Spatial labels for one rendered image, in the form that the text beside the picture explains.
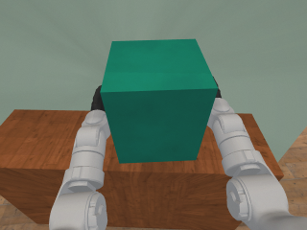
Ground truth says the carton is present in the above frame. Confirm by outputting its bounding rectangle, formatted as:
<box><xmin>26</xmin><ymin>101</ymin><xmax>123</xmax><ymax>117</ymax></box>
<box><xmin>100</xmin><ymin>38</ymin><xmax>219</xmax><ymax>164</ymax></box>

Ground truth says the right robot hand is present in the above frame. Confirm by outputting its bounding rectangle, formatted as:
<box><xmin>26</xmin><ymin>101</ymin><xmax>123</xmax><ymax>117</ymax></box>
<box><xmin>213</xmin><ymin>77</ymin><xmax>222</xmax><ymax>98</ymax></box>

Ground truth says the left robot forearm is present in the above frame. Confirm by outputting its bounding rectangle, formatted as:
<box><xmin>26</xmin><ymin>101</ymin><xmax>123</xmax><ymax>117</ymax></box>
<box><xmin>49</xmin><ymin>109</ymin><xmax>111</xmax><ymax>230</ymax></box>

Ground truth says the pedestal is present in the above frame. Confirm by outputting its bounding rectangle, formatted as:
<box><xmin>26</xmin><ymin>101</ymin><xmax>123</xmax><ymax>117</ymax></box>
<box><xmin>0</xmin><ymin>109</ymin><xmax>284</xmax><ymax>230</ymax></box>

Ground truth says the left robot hand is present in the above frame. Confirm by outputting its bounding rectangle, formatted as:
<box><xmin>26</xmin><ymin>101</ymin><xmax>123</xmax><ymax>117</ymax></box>
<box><xmin>90</xmin><ymin>85</ymin><xmax>105</xmax><ymax>111</ymax></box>

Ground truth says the left robot upper arm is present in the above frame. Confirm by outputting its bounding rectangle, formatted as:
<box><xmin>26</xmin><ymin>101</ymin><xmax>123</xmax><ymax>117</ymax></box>
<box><xmin>50</xmin><ymin>191</ymin><xmax>107</xmax><ymax>230</ymax></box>

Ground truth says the right robot upper arm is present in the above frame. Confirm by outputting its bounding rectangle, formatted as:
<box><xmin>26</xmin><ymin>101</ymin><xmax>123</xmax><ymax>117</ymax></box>
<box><xmin>226</xmin><ymin>173</ymin><xmax>307</xmax><ymax>230</ymax></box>

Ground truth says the right robot forearm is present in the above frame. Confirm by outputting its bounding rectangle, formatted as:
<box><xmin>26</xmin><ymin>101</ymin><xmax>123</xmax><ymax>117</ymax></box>
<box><xmin>207</xmin><ymin>98</ymin><xmax>289</xmax><ymax>210</ymax></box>

